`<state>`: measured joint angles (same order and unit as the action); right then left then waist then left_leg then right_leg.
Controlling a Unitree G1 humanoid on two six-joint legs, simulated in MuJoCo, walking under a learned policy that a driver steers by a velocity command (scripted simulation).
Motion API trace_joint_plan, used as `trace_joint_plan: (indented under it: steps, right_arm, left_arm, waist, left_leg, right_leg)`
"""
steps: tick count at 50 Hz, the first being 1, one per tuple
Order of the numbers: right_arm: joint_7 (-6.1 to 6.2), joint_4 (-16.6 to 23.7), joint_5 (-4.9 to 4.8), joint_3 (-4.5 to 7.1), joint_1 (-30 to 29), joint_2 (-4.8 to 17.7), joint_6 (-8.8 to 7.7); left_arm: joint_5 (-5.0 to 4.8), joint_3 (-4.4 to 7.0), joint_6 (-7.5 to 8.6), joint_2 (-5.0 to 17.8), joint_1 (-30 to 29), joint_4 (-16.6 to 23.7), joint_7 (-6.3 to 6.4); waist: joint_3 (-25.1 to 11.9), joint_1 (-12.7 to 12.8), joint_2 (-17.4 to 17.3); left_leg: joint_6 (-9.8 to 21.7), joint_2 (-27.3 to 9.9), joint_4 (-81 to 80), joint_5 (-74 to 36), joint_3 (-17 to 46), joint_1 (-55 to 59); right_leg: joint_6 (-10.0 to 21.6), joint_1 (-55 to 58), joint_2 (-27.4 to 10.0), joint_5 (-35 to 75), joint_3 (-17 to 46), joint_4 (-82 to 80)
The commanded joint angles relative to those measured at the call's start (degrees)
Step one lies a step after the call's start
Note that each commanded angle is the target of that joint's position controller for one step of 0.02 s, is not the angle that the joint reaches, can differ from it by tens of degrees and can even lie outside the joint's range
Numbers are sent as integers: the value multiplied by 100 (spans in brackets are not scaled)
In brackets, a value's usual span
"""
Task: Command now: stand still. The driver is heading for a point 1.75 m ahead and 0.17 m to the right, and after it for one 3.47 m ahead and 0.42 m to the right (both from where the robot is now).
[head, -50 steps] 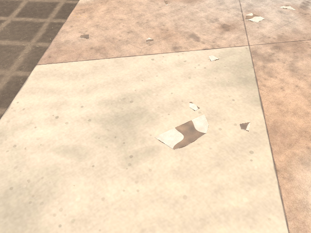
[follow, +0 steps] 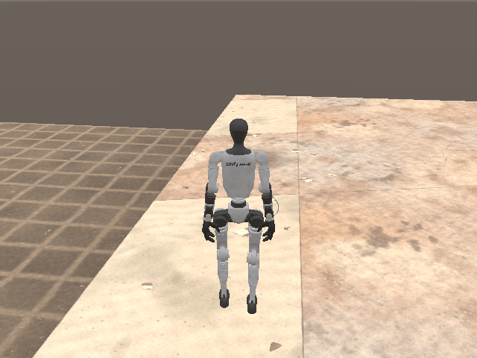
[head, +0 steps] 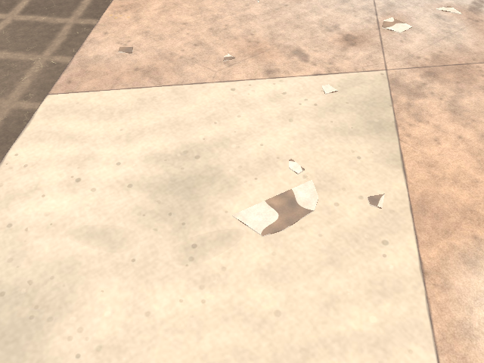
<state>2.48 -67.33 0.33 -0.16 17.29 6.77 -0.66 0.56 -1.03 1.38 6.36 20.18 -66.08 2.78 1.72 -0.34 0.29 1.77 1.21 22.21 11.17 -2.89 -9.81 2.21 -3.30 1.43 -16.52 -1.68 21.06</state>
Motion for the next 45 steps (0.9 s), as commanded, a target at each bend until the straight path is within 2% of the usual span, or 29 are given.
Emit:
trace_joint_plan:
  steps: [1,2,4,5,7,8,9,11,13,15,17,18,19,20,21,22,23,25,27,30,33,35,38,40,41,42,43,44,45]
  right_arm:
    - [11,5,-1,43,449,369,-12]
    - [8,-10,5,36,480,347,-7]
    - [-13,50,19,91,421,442,24]
    - [-44,112,44,119,364,454,38]
    - [-134,376,133,107,-9,302,10]
    - [-173,541,198,92,-229,242,-37]
    - [-208,692,194,119,-426,320,-94]
    - [-274,911,163,193,-591,489,-212]
    - [-339,1063,95,245,-654,535,-314]
    - [-386,1149,49,287,-573,517,-342]
    - [-391,904,9,337,282,427,-341]
    - [-346,642,10,442,1028,592,-356]
    - [-260,471,109,585,1924,1043,-400]
    - [-243,329,109,685,2571,1597,-354]
    - [-224,434,91,580,1847,1271,-274]
    - [-242,700,94,521,1094,1123,-290]
    - [-265,821,90,477,707,1032,-339]
    - [-243,814,64,359,596,764,-445]
    - [-201,678,50,301,924,701,-523]
    - [-181,566,47,260,1295,755,-558]
    - [-188,562,56,204,1405,696,-573]
    - [-176,546,49,194,1491,718,-593]
    - [-142,489,54,215,1573,813,-610]
    - [-127,494,73,239,1436,908,-621]
    - [-112,497,89,265,1357,991,-615]
    - [-104,499,114,293,1291,1068,-584]
    - [-110,523,87,308,1191,1112,-547]
    - [-145,649,34,257,1246,928,-535]
    - [-240,739,-183,155,2005,223,-510]
  left_arm:
    - [-1,43,13,361,553,-8,11]
    - [8,40,12,348,615,-26,8]
    - [26,131,-21,529,722,-28,-4]
    - [31,187,-48,642,779,-3,-18]
    - [13,296,-76,853,1190,-47,-35]
    - [19,336,-63,906,1255,-60,-38]
    - [59,352,-28,883,1295,-54,-46]
    - [135,393,78,934,1283,-18,-69]
    - [110,411,178,943,1116,62,-84]
    - [87,428,245,997,929,133,-98]
    - [20,437,276,1045,595,228,-133]
    - [45,409,320,992,600,247,-164]
    - [61,327,366,767,473,372,-213]
    - [23,279,388,455,671,629,-268]
    - [168,349,345,730,289,729,-312]
    - [156,346,352,675,-9,837,-377]
    - [100,336,382,587,-46,827,-410]
    - [144,365,312,546,153,763,-436]
    - [139,408,212,609,74,808,-458]
    - [134,417,127,607,-663,1070,-482]
    - [102,376,130,559,-1609,1436,-500]
    - [61,336,143,508,-2040,1599,-507]
    - [40,341,164,592,-2327,1747,-488]
    - [47,395,202,711,-2111,1737,-437]
    - [53,446,230,800,-1744,1639,-396]
    - [50,520,267,920,-1057,1425,-352]
    - [87,605,311,1039,-134,1114,-305]
    - [239,734,339,1451,754,927,-252]
    - [313,849,322,1923,936,935,-288]
  waist:
    - [355,-2,13]
    - [252,13,15]
    - [376,62,155]
    - [559,119,368]
    - [1137,346,771]
    - [1402,402,851]
    - [1476,429,760]
    - [1357,378,553]
    - [1142,263,444]
    - [970,103,515]
    - [750,-360,398]
    - [443,-649,101]
    - [30,-1055,-869]
    - [-400,-976,-2182]
    - [166,-560,-1140]
    - [570,-319,-487]
    - [616,-134,-143]
    - [455,127,-181]
    - [402,165,-288]
    - [519,77,-333]
    - [676,-60,-379]
    - [704,-140,-463]
    - [709,-150,-523]
    - [532,30,-530]
    - [298,203,-580]
    - [-77,482,-583]
    - [-533,869,-480]
    - [-1137,1118,-78]
    - [-1829,670,1228]
  left_leg:
    - [113,-666,-260,-943,657,188]
    - [124,-610,-269,-556,626,212]
    - [208,-319,75,742,419,-72]
    - [251,-143,401,1455,261,-456]
    - [229,73,1342,1744,-146,-1635]
    - [237,-107,1768,1465,-221,-2001]
    - [254,-262,2133,1423,-128,-2344]
    - [266,-468,2524,1478,76,-2912]
    - [240,-508,2170,1258,77,-2700]
    - [242,-353,1679,939,-113,-1880]
    - [261,41,947,350,-487,-62]
    - [291,195,738,407,-442,1060]
    - [498,-860,-62,1391,961,1927]
    - [1131,-2273,-1372,2783,3893,2344]
    - [1163,-2287,-1563,3370,4108,1560]
    - [1087,-2183,-1463,2930,3467,970]
    - [992,-1930,-1512,1952,2776,604]
    - [818,-1512,-1535,691,1834,394]
    - [810,-1371,-1504,-355,1357,573]
    - [865,-1311,-1526,-1329,952,803]
    - [878,-1170,-1545,-2036,617,770]
    - [845,-1126,-1537,-2444,450,774]
    - [834,-1248,-1432,-3043,350,1082]
    - [787,-1321,-965,-4278,235,1396]
    - [736,-1334,-462,-5079,175,1555]
    - [683,-1300,374,-5527,120,1633]
    - [598,-1147,1521,-5123,3,1273]
    - [542,-887,3177,-3239,-134,148]
    - [323,278,5553,1583,-145,-1961]
  right_leg:
    - [115,-579,-715,1146,575,-412]
    - [139,-536,-669,694,568,-473]
    - [318,-638,-558,-810,649,-496]
    - [481,-730,-666,-1776,931,-630]
    - [928,-600,-1396,-3174,1954,-1281]
    - [1143,-608,-1792,-3205,2365,-1475]
    - [1275,-503,-1977,-2899,2555,-1576]
    - [1345,47,-2053,-1984,2475,-1512]
    - [1184,199,-1863,-1144,1991,-1378]
    - [1026,-177,-1640,-527,1492,-1169]
    - [800,-1210,-1267,32,882,-533]
    - [661,-1688,-975,747,551,334]
    - [394,-2331,-444,730,-110,2159]
    - [214,-3429,319,-1382,-384,4087]
    - [353,-3711,-146,-1188,256,4882]
    - [424,-3801,-420,-509,320,5001]
    - [415,-3559,-593,-13,352,4768]
    - [302,-3123,-713,282,271,4377]
    - [216,-3200,-660,426,100,4202]
    - [95,-3732,-655,753,-100,3772]
    - [13,-3770,-556,1164,-305,2764]
    - [46,-3458,-422,1439,-451,2048]
    - [244,-3062,-283,1503,-560,1413]
    - [465,-2599,-98,1253,-613,1207]
    - [579,-2191,56,1014,-643,1184]
    - [691,-1549,216,840,-646,1071]
    - [804,-443,213,1047,-599,675]
    - [1049,926,-858,254,562,579]
    - [2005,2384,-2629,-290,3745,-91]
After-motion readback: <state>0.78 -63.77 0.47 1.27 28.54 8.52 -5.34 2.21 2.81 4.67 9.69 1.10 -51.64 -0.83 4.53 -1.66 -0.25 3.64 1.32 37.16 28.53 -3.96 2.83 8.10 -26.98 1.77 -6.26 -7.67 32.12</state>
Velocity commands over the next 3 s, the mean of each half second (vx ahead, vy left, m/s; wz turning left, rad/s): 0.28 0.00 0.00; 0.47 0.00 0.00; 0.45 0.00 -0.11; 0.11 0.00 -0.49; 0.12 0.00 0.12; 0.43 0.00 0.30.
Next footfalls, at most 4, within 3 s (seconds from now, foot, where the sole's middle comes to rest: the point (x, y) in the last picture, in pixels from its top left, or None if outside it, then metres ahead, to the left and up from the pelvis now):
0.36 left None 0.17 0.14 -0.78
0.88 right None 0.52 -0.02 -0.78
1.42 left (202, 263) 0.84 0.16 -0.78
1.94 right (268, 272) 0.80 -0.05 -0.78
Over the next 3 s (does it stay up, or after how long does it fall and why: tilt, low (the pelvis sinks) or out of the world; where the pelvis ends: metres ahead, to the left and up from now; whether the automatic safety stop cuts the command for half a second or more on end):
stays up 1.02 -0.03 0.00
